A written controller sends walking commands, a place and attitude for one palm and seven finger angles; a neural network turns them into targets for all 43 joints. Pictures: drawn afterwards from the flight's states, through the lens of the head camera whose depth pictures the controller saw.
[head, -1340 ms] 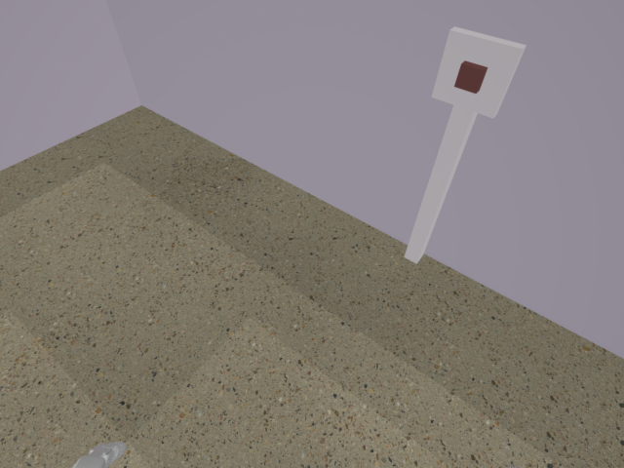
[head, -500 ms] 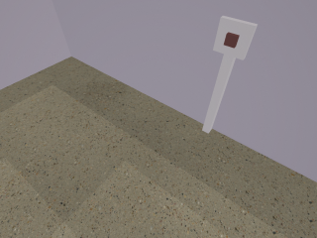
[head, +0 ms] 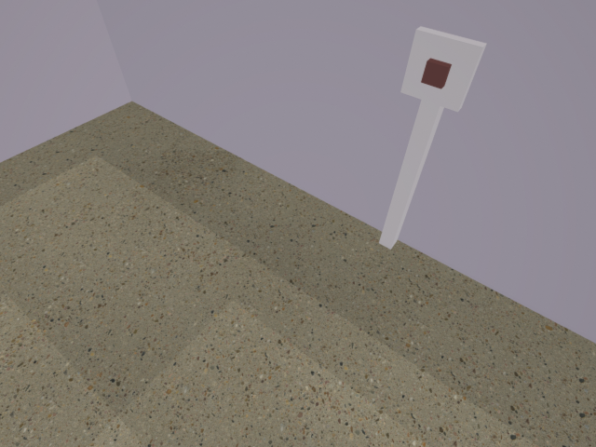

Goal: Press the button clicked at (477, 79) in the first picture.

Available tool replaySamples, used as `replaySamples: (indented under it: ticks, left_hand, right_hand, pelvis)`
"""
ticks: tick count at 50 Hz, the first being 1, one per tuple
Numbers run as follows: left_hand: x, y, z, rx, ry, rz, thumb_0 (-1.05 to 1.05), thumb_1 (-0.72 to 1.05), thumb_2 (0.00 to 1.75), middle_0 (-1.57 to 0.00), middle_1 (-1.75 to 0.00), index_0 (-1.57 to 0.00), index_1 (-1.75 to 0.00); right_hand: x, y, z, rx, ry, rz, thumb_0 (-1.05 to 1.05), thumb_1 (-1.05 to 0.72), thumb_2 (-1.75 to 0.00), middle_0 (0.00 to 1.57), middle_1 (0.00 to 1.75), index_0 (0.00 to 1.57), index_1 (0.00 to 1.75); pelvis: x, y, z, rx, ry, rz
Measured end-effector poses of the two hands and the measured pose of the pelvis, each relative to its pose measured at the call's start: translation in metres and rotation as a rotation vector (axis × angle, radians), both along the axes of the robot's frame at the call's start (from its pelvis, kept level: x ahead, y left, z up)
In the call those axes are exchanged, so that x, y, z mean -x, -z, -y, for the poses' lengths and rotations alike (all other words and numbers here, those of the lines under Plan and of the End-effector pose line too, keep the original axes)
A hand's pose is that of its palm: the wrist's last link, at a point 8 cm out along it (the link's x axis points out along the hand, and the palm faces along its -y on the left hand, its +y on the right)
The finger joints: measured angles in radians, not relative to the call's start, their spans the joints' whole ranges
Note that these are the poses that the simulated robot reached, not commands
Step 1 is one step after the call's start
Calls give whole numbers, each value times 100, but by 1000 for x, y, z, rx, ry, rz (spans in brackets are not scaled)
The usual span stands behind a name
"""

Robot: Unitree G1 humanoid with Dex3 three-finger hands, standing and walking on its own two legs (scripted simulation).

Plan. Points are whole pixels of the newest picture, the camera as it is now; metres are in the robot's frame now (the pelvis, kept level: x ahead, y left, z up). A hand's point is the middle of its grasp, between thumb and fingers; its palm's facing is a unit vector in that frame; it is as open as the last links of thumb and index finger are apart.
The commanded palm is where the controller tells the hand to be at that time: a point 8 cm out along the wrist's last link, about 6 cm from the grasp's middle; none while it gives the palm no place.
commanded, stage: look at it before walking up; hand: left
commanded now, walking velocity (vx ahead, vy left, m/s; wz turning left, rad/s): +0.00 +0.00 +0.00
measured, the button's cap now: (436, 73) +1.04 -0.32 +0.03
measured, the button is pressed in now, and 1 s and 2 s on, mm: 0 0 0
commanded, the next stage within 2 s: walk to a spot facing it in 0.20 s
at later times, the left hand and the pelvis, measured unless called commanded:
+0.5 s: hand out of the picture +0.06 +0.23 -0.17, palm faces -0.01 -0.96 -0.27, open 7.3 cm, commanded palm none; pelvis +0.02 +0.00 -0.01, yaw -1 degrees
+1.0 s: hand (242, 352) +0.32 +0.12 -0.20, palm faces -0.18 -0.96 -0.21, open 7.3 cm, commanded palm none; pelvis +0.19 -0.04 -0.04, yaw -11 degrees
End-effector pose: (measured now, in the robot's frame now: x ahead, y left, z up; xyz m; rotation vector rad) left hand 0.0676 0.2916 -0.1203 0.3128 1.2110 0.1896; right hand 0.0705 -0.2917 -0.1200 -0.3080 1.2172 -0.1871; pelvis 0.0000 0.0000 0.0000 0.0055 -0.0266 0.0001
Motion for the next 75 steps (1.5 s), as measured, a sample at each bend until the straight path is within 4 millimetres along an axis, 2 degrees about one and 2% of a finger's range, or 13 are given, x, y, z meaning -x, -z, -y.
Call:
replaySamples:
  ticks: [18,24,32,34,37,41,45,48,50,58,63,69,75]
  left_hand:
    - [-6,-3,-2,-9,-8,11,1,91,89,-20,-30,-20,-30]
    - [10,14,14,51,-29,-49,0,91,90,-20,-30,-20,-30]
    - [31,44,31,158,-51,-237,1,91,89,-20,-30,-20,-30]
    - [18,43,36,164,-25,-270,1,91,89,-20,-30,-20,-30]
    - [-20,40,43,170,7,-250,1,91,89,-20,-30,-20,-30]
    - [-96,38,60,173,67,-169,1,91,90,-20,-30,-20,-30]
    - [-181,41,87,165,147,-66,1,91,90,-20,-30,-20,-30]
    - [-234,48,107,145,185,22,1,91,90,-20,-30,-20,-30]
    - [-254,47,117,137,186,55,0,91,90,-20,-30,-20,-30]
    - [-277,26,136,111,209,-7,0,92,89,-20,-30,-20,-30]
    - [-291,20,135,108,217,-30,0,92,89,-20,-30,-20,-30]
    - [-307,22,122,115,209,-46,0,91,89,-20,-30,-20,-30]
    - [-326,37,97,120,215,-95,1,91,89,-20,-30,-20,-30]
  right_hand:
    - [-13,-1,-2,0,-11,21,1,-90,-90,20,30,21,30]
    - [2,12,-21,-42,13,-29,1,-91,-90,20,30,20,30]
    - [38,26,-63,-84,133,-128,1,-91,-90,20,30,20,30]
    - [53,25,-73,-96,185,-160,0,-91,-90,20,30,20,30]
    - [79,20,-89,-123,249,-257,0,-91,-90,20,30,20,30]
    - [106,13,-105,-165,330,-405,0,-91,-90,20,30,20,30]
    - [110,16,-107,-206,404,-508,1,-90,-90,20,30,20,30]
    - [92,31,-93,-227,438,-535,1,-90,-90,20,30,21,30]
    - [64,40,-77,-221,445,-492,1,-90,-90,20,30,21,30]
    - [-116,40,-7,-154,365,-54,1,-91,-90,20,30,20,30]
    - [-194,26,10,-138,327,120,0,-91,-90,20,30,20,30]
    - [-237,15,9,-115,313,164,0,-91,-90,20,30,20,30]
    - [-242,11,-6,-67,355,152,0,-91,-90,20,30,20,30]
  pelvis:
    - [-5,-1,0,1,0,3]
    - [-20,5,-3,10,19,-5]
    - [-60,15,-19,9,73,-21]
    - [-72,14,-19,8,87,-22]
    - [-90,10,-15,11,95,-23]
    - [-117,11,-4,11,124,-23]
    - [-149,20,14,10,165,-18]
    - [-176,36,34,0,188,-5]
    - [-187,37,43,1,194,7]
    - [-220,14,58,-8,251,-10]
    - [-239,10,56,-11,298,-33]
    - [-263,9,47,-10,346,-56]
    - [-286,14,28,0,391,-64]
